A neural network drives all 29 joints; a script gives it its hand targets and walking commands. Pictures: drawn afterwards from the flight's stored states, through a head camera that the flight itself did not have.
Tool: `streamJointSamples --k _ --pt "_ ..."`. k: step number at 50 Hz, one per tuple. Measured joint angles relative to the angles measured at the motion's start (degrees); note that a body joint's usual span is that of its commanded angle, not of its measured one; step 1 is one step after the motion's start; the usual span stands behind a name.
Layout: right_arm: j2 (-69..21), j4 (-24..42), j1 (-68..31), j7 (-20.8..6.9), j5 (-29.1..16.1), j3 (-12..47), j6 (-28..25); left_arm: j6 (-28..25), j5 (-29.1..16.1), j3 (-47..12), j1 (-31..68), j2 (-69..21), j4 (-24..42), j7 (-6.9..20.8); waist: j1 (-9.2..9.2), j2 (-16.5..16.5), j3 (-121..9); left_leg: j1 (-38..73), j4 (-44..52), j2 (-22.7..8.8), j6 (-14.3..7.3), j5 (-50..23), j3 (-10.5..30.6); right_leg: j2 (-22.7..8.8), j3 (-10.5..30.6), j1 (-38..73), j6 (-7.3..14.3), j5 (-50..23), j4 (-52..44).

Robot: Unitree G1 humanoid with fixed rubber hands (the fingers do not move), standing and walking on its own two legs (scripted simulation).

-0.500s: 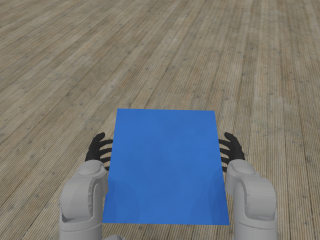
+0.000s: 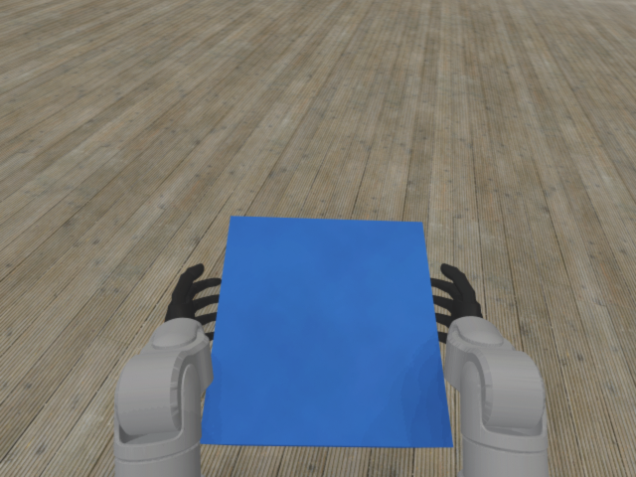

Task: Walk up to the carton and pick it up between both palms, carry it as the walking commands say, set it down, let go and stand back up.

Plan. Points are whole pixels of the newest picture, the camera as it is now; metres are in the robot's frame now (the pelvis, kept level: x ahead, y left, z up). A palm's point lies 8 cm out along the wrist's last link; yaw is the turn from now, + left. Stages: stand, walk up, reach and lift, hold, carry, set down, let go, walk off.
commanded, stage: carry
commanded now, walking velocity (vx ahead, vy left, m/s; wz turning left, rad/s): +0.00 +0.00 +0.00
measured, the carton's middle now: (321, 341) +0.29 +0.00 +0.03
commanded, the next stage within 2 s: none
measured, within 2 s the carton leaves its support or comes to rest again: neither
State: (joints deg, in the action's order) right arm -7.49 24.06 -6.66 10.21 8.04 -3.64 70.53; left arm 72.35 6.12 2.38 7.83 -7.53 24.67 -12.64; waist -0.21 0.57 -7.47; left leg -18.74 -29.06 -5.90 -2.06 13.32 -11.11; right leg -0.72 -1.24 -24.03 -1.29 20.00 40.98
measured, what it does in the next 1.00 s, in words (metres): steps on the spot: right foot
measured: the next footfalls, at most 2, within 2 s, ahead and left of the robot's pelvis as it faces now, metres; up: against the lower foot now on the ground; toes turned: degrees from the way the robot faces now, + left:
right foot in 0.08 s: +0.04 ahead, -0.17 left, +0.00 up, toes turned -5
right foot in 1.26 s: -0.03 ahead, -0.13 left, +0.00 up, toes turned -5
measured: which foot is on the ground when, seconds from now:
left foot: down 0.00-1.00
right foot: up 0.00-0.06, down 0.08-1.00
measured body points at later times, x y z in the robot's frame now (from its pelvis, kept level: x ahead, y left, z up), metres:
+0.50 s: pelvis -0.03 -0.06 -0.01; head -0.06 -0.06 +0.44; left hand +0.25 +0.09 +0.09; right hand +0.24 -0.22 +0.10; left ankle +0.02 +0.09 -0.74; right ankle +0.00 -0.16 -0.74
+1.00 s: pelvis -0.05 -0.02 -0.02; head -0.04 -0.01 +0.43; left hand +0.23 +0.14 +0.08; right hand +0.24 -0.17 +0.08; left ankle +0.02 +0.09 -0.74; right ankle +0.00 -0.16 -0.74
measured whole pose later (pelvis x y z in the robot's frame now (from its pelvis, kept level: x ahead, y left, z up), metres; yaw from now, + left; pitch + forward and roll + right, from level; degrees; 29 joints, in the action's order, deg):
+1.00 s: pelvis -0.05 -0.02 -0.02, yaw +1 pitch +2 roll +1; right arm -7.9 23.5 -10.4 11.4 7.9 -3.9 70.4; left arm 70.4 6.1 4.4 9.5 -7.8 24.3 -11.8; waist -1.1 1.3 -2.2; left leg -23.9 -33.8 -3.4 -1.7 11.5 -11.0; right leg -6.2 -2.9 -23.9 -2.6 14.5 36.9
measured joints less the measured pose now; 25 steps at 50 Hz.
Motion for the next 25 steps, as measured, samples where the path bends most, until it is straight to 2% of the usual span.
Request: streamJointSamples --k 4,8,12,18,25 --pt "-0.1 -0.6 -1.2 0.1 0.4 -0.5 0.3 0.2 0.4 0.8 1.9 -0.3 -1.4 0.5 -0.48 0.3 -0.3 -2.3 -3.1 -1.3 1.9 0.7 -0.4 -1.4 -1.9 6.3 0.0 -8.9 -14.2" --pt "-0.1 -1.7 -1.2 0.5 -0.2 -1.4 0.9 -0.3 0.8 0.2 1.6 -0.2 -3.4 0.8 -1.82 -1.1 0.4 -2.4 -2.9 -2.7 4.0 -0.2 0.6 0.0 -2.7 5.2 1.2 -7.1 -12.0" --pt "0.0 -1.0 -0.9 1.0 -0.6 -0.7 1.2 -0.6 0.9 0.3 0.6 -0.1 -2.7 1.2 -2.5 -1.3 1.0 -2.1 -1.7 -2.8 4.6 -1.7 1.0 0.3 -3.1 4.5 2.2 -6.6 -10.8" --pt "-0.1 -1.9 -1.7 1.3 -0.2 0.2 1.1 -1.0 0.7 1.2 0.1 0.0 -2.4 1.4 -1.79 -1.1 1.0 -1.4 -0.1 -2.9 5.3 -3.0 1.5 0.6 -3.5 4.8 3.1 -6.9 -10.9" --pt "-0.3 -4.1 -3.2 1.1 0.3 -0.2 0.7 -1.4 0.4 2.2 0.9 -0.1 -3.9 1.1 -0.9 -0.3 0.8 -0.3 1.4 -2.4 5.2 -4.0 1.6 0.3 -3.7 5.7 3.0 -7.3 -11.8"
